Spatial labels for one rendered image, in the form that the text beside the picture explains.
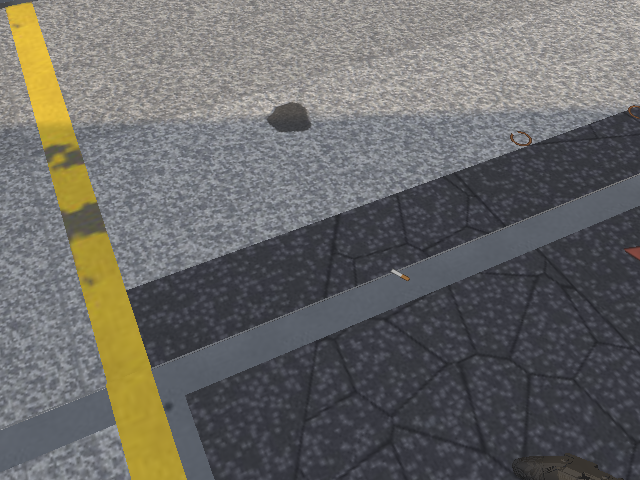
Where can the robot right hand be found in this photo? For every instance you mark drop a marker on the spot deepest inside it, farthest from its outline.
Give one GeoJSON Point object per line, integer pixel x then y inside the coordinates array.
{"type": "Point", "coordinates": [567, 467]}

